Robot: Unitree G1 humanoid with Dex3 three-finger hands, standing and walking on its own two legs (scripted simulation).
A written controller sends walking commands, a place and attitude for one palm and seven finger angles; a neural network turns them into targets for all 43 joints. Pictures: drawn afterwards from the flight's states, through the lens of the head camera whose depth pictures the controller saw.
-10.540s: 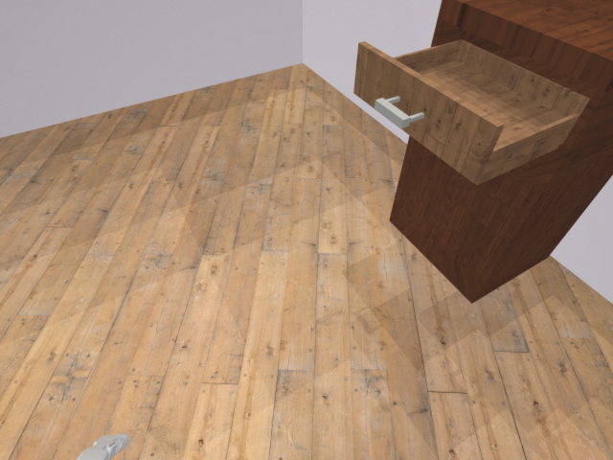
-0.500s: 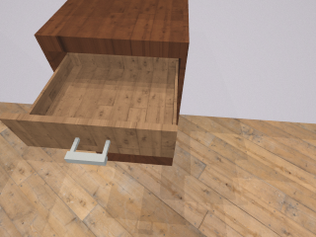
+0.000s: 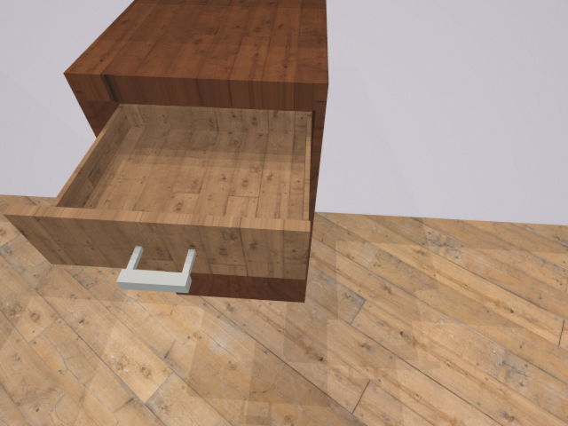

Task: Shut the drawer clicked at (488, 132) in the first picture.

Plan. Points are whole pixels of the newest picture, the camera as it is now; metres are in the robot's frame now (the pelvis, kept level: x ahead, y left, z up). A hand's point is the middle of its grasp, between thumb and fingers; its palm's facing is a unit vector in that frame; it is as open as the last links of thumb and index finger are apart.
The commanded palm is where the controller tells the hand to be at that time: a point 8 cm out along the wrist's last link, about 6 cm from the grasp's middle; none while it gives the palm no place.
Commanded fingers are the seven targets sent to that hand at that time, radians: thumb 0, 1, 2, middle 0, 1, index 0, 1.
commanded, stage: look again from close up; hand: left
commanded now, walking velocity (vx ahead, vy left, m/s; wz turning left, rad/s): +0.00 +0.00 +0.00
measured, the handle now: (159, 268) +0.34 +0.22 +0.01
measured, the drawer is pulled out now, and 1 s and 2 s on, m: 0.30 0.30 0.30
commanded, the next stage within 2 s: raise the hand and make a fist in 0.50 s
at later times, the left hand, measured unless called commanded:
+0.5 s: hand out of the picture +0.02 +0.17 -0.17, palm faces +0.03 -0.98 -0.21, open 7.3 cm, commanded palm none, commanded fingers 0.00 0.90 0.90 -0.20 -0.30 -0.20 -0.30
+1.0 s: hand out of the picture +0.13 +0.16 -0.04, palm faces +0.11 -0.99 -0.01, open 6.3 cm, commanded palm +0.11 +0.23 -0.02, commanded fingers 0.00 0.90 0.90 -0.62 -0.75 -0.62 -0.75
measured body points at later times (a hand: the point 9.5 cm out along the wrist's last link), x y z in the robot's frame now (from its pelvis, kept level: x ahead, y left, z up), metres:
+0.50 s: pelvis +0.02 +0.00 +0.00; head +0.03 -0.01 +0.45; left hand +0.02 +0.23 -0.15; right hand +0.02 -0.21 -0.17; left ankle +0.01 +0.10 -0.74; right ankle +0.03 -0.11 -0.74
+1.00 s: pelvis +0.02 -0.02 -0.05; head +0.05 +0.00 +0.40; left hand +0.12 +0.22 -0.03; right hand +0.26 -0.27 -0.07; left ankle +0.01 +0.10 -0.74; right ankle +0.03 -0.12 -0.74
